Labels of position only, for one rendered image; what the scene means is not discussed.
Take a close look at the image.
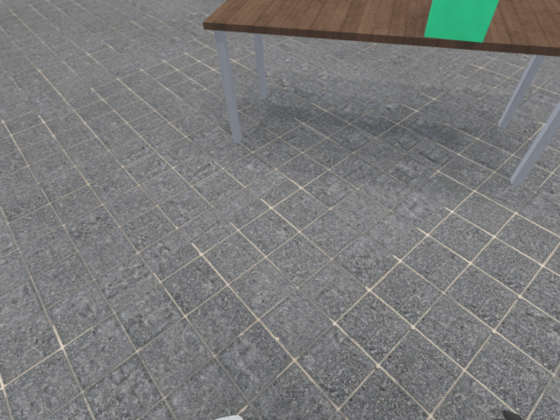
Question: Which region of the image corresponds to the carton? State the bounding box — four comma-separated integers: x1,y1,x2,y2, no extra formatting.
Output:
424,0,499,43

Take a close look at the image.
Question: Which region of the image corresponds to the table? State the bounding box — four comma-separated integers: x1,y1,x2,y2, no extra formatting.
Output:
203,0,560,186

